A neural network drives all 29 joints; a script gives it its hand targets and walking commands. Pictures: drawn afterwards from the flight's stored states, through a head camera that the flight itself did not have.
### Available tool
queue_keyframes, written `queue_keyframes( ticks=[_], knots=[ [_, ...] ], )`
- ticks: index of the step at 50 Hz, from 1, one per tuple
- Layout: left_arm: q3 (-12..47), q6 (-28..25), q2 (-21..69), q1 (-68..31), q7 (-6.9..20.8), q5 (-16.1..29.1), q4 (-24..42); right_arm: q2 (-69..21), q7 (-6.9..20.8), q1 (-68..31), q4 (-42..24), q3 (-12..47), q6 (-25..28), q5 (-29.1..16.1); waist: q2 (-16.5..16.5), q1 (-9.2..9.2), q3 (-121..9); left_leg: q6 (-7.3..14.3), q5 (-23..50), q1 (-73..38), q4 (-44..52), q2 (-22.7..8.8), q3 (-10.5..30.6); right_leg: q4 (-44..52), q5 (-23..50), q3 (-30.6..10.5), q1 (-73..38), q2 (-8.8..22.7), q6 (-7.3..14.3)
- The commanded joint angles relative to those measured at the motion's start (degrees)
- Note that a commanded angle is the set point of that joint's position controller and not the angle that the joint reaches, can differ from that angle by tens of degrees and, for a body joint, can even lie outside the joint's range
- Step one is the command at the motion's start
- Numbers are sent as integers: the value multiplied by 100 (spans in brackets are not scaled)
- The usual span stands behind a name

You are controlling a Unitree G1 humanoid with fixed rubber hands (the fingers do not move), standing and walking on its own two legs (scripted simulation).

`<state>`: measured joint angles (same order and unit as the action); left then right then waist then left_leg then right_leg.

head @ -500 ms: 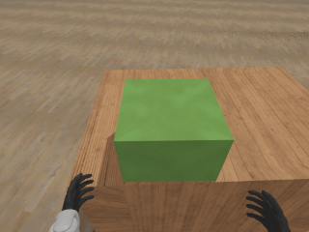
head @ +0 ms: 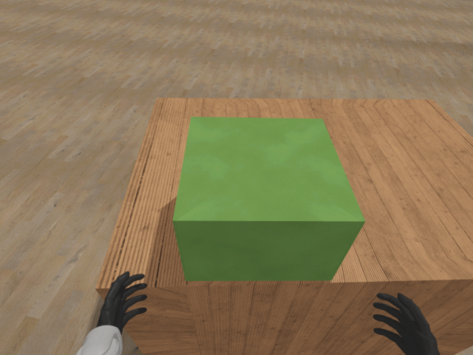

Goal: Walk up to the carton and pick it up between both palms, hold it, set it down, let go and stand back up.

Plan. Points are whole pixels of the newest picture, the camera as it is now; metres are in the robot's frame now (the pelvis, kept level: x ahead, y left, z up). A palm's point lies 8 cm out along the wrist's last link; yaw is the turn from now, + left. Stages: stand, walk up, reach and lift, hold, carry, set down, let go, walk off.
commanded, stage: set down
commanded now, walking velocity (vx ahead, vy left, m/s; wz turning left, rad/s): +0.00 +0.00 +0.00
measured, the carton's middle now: (258, 194) +0.46 -0.01 +0.00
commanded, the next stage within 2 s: let go in 1.68 s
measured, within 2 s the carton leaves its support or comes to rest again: neither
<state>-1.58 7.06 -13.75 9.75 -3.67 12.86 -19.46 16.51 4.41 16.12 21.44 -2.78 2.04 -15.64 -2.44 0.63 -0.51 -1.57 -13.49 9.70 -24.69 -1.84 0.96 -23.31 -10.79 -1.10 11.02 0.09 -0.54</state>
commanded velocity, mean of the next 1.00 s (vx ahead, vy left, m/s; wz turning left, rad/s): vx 0.00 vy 0.00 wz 0.00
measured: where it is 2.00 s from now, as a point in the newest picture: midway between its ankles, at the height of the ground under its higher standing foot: outside the picture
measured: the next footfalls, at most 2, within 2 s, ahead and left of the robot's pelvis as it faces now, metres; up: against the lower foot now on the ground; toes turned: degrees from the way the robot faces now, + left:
none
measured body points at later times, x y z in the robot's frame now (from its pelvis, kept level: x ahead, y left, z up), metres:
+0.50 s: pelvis +0.01 +0.00 +0.00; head +0.01 +0.00 +0.45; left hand +0.20 +0.25 -0.05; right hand +0.18 -0.24 -0.05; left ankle +0.00 +0.14 -0.74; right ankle +0.02 -0.13 -0.74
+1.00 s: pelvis +0.02 +0.00 +0.00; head +0.04 +0.00 +0.45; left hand +0.19 +0.25 -0.07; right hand +0.19 -0.23 -0.08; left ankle +0.00 +0.14 -0.74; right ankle +0.02 -0.13 -0.74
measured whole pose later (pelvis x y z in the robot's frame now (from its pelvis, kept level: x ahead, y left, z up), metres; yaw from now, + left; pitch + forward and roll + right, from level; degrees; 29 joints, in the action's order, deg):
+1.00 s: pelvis +0.02 +0.00 +0.00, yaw +0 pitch -1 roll -1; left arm -1.6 9.9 -13.6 11.7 -0.7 6.7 -24.1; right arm 11.3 3.3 12.7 34.3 -2.8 7.5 -5.3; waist 0.6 1.3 3.0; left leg -1.6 -14.8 8.7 -24.3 -1.8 1.0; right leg -22.5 -11.9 -1.1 9.8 0.1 -0.8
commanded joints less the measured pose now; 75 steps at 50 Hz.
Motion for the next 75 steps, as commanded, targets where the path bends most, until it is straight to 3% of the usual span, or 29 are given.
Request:
queue_keyframes(
  ticks=[1, 2, 4, 6, 10, 11, 13, 15, 17, 19, 24, 26, 27, 30, 32, 33, 37, 38, 42, 44, 48, 54, 57, 63, 64, 67, 72, 74, 75],
  knots=[
    [78, -51, -566, 80, 39, -619, 904, 763, 19, -320, -169, -385, 348, 669, 654, -30, 108, -259, 1018, -507, 710, 324, -371, 819, 534, 102, -329, -263, 209],
    [-8, -160, -593, 213, -5, -583, 1647, 821, 6, -203, -781, -336, 448, 585, 608, 98, -455, -226, 1382, -592, 609, 366, -403, 709, 904, 73, -635, -251, 169],
    [-13, -153, -658, 129, 40, -563, 1731, 707, -27, -217, -618, -399, 474, 760, 502, 96, -476, -238, 1374, -614, 609, 326, -424, 708, 835, 101, -559, -255, 151],
    [-11, -175, -630, 249, 37, -574, 1648, 662, -29, -102, -601, -406, 511, 794, 675, 108, -403, -256, 1470, -635, 617, 271, -390, 669, 937, 151, -553, -253, 165],
    [-6, 25, -620, 45, 285, -743, 236, 441, -86, -366, 33, -173, 314, 1085, 45, 1, 301, -169, 766, -302, 755, 340, -424, 896, 348, 70, -411, -259, 148],
    [-164, -81, -742, 93, 257, -631, 875, 506, -75, -384, -447, -234, 396, 1090, -36, 185, -121, -112, 794, -262, 763, 332, -492, 785, 469, 91, -662, -282, 101],
    [-102, -92, -665, -92, 240, -546, 1122, 327, -129, -497, -683, -130, 422, 1121, 116, 144, -168, -96, 808, -298, 773, 291, -458, 743, 397, 117, -627, -244, 137],
    [-207, -198, -781, 94, 208, -511, 1034, 420, -157, -314, -744, -180, 526, 1155, 6, 212, -589, -21, 1028, -286, 650, 357, -546, 649, 762, 101, -779, -201, 34],
    [-73, -104, -584, 131, 276, -529, 589, 329, -177, -276, -24, -166, 415, 1231, -69, -16, -189, -66, 1051, -415, 639, 350, -478, 806, 592, 71, -506, -147, 66],
    [-156, -225, -667, 203, 331, -471, 612, 259, -218, -235, -425, -54, 478, 1275, -170, 155, -397, -57, 998, -303, 629, 355, -533, 682, 639, 108, -756, -185, 21],
    [-45, -43, -493, -52, 315, -681, 93, 54, -243, -442, 316, -3, 403, 1425, 67, 55, 86, -78, 798, -332, 741, 336, -513, 809, 363, 108, -398, -168, 77],
    [-161, -86, -608, 185, 334, -638, 393, 48, -269, -263, -49, 55, 456, 1328, 52, 151, -221, -73, 924, -331, 600, 384, -582, 736, 516, 61, -547, -104, 35],
    [-179, 43, -536, 350, 405, -812, -310, 11, -256, -175, 752, 6, 447, 1495, 139, 3, 17, -73, 859, -499, 634, 361, -534, 781, 506, 73, -543, -126, 78],
    [-160, -16, -600, 364, 286, -921, 422, 69, -229, -231, 270, 26, 574, 1313, 605, 154, -310, -197, 1355, -465, 503, 319, -506, 608, 850, 139, -835, -233, 137],
    [-78, 56, -503, 21, 318, -1008, -37, 14, -228, -502, 773, -59, 602, 1461, 560, 40, -153, -187, 961, -399, 593, 359, -522, 721, 385, 137, -603, -255, 138],
    [-95, 91, -405, 150, 239, -1047, -10, 213, -158, -577, 678, -70, 626, 1414, 758, 234, -302, -237, 1217, -452, 525, 252, -470, 563, 504, 221, -582, -266, 212],
    [-106, 64, -365, 201, 282, -1154, -377, 21, -195, -630, 1078, -73, 779, 1560, 661, 164, -13, -268, 1149, -395, 555, 236, -507, 586, 409, 251, -498, -333, 240],
    [-62, -86, -673, 25, 212, -873, 596, 3, -185, -795, 200, -15, 932, 1370, 564, 271, -560, -232, 1367, -327, 456, 303, -524, 563, 697, 183, -834, -270, 198],
    [-50, 16, -433, -66, 352, -1042, -557, -85, -246, -898, 1401, -74, 829, 1649, 422, -31, -71, -163, 921, -412, 471, 308, -533, 650, 384, 169, -505, -221, 153],
    [-63, -21, -419, 98, 346, -970, -337, 3, -277, -788, 933, -4, 954, 1584, 280, 77, -350, -158, 1219, -459, 478, 317, -545, 631, 646, 217, -672, -259, 112],
    [-14, -31, -245, -19, 336, -1192, -498, 120, -181, -875, 1688, -54, 950, 1677, 331, -3, -196, -200, 1249, -461, 440, 299, -535, 553, 662, 207, -566, -313, 188],
    [-185, -190, -481, 236, 336, -1293, 49, 40, -240, -865, 1543, 5, 1291, 1591, 370, -19, -577, -274, 2098, -670, 256, 337, -486, 477, 1333, 215, -833, -365, 80],
    [-40, -258, -289, 350, 352, -1217, -314, 57, -258, -763, 1847, 31, 1310, 1591, 41, -103, -475, -179, 2001, -591, 249, 320, -431, 431, 1732, 219, -812, -290, 7],
    [-15, -157, -32, 409, 377, -1395, -901, 197, -207, -966, 2338, 31, 1436, 1657, 287, -87, -404, -292, 2097, -673, 259, 298, -405, 465, 1605, 332, -728, -395, 63],
    [-68, -253, -346, 306, 369, -1266, -221, 102, -301, -945, 1842, 58, 1506, 1584, -73, -154, -638, -162, 2028, -616, 184, 387, -428, 519, 1700, 155, -886, -322, -5],
    [-73, -235, -281, 298, 314, -1333, -80, 65, -198, -913, 1979, 82, 1499, 1540, 351, 37, -593, -239, 2161, -476, 339, 361, -480, 386, 1497, 248, -1011, -413, 6],
    [42, -158, -335, 313, 261, -1357, -344, 262, -236, -904, 2052, -69, 1429, 1539, 562, -29, -530, -216, 1888, -624, 427, 330, -493, 408, 1091, 240, -922, -326, 69],
    [122, -213, -261, 299, 281, -1293, -271, 262, -236, -826, 1914, -77, 1402, 1526, 320, -87, -617, -206, 2055, -646, 378, 342, -424, 379, 1198, 283, -915, -412, 62],
    [65, -205, -373, 338, 277, -1368, -142, 173, -252, -809, 1945, -54, 1368, 1504, 690, -43, -272, -241, 2005, -603, 393, 273, -434, 376, 1136, 316, -958, -340, 53]
  ],
)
